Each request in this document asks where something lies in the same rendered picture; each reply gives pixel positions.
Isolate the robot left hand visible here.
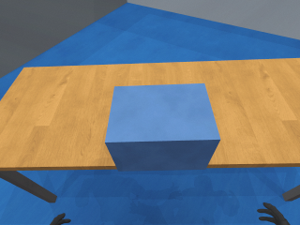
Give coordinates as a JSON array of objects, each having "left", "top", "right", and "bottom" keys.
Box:
[{"left": 50, "top": 213, "right": 71, "bottom": 225}]

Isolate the table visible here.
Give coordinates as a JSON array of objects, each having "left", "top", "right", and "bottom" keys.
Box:
[{"left": 0, "top": 58, "right": 300, "bottom": 203}]

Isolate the robot right hand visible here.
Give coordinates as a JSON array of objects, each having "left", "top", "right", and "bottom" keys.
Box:
[{"left": 257, "top": 202, "right": 291, "bottom": 225}]

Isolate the carton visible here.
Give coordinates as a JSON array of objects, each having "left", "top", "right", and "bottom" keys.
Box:
[{"left": 105, "top": 83, "right": 221, "bottom": 172}]

